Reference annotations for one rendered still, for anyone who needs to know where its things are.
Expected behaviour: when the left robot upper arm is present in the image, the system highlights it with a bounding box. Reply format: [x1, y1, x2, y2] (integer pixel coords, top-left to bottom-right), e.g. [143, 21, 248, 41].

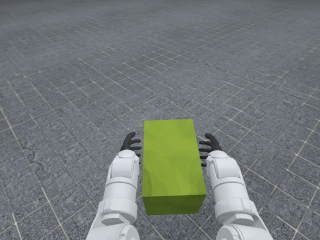
[86, 223, 140, 240]

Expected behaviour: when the right robot forearm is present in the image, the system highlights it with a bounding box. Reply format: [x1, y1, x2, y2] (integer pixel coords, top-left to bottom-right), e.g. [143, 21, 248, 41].
[206, 150, 272, 237]

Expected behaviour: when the carton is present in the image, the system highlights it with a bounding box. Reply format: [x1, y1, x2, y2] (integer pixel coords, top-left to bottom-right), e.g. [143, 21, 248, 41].
[142, 119, 207, 216]

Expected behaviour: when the right robot upper arm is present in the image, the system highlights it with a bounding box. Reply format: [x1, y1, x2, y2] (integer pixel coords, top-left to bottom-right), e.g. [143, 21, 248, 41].
[216, 223, 273, 240]

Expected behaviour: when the left robot hand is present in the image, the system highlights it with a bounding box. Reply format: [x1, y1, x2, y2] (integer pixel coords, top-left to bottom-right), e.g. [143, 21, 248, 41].
[120, 132, 141, 164]

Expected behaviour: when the left robot forearm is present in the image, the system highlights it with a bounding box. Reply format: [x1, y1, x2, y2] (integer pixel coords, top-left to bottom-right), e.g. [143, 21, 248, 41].
[86, 149, 139, 238]

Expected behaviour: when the right robot hand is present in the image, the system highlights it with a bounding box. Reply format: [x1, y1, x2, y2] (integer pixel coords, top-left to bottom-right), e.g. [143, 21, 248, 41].
[199, 133, 222, 167]

